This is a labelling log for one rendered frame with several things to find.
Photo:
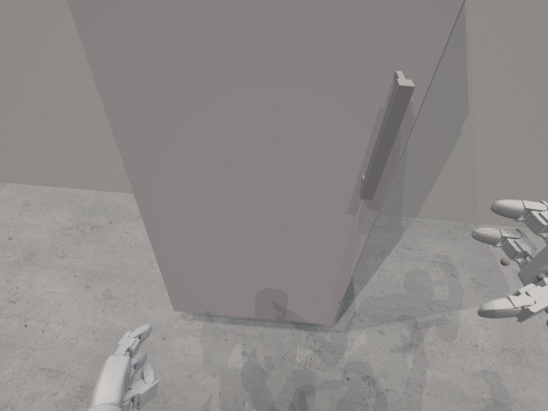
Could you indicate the right robot hand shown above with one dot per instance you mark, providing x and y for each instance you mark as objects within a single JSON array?
[{"x": 532, "y": 299}]

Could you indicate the handle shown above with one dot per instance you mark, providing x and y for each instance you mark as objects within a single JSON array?
[{"x": 399, "y": 99}]

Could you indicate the fridge door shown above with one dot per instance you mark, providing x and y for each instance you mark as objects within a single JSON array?
[{"x": 245, "y": 126}]

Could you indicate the left robot hand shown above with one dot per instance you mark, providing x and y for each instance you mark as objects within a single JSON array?
[{"x": 117, "y": 374}]

